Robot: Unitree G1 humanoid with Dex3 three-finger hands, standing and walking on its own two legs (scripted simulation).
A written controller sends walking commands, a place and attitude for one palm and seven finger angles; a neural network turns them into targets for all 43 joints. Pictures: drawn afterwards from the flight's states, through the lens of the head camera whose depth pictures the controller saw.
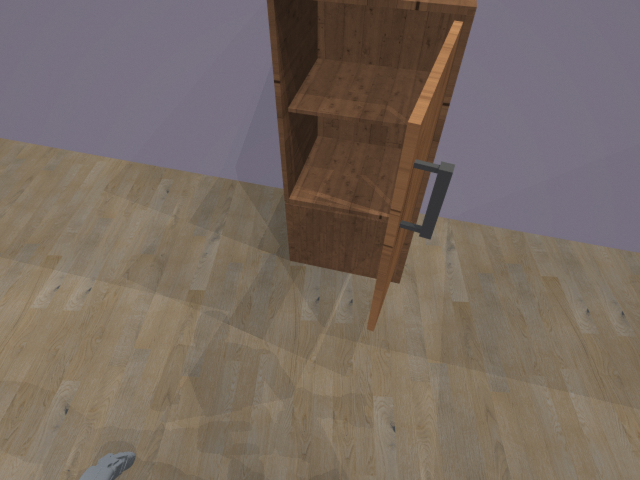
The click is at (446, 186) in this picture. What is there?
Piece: cupboard door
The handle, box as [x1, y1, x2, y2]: [399, 159, 454, 239]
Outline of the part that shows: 415,159 413,167 436,172 437,176 421,226 401,220 399,226 417,231 420,233 419,236 430,239 454,164 441,161 441,163 438,165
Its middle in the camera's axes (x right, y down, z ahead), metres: +0.18 -0.07 +0.67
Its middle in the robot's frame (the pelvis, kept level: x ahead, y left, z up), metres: +0.56 -0.15 +0.01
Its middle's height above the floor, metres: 0.78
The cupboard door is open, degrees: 83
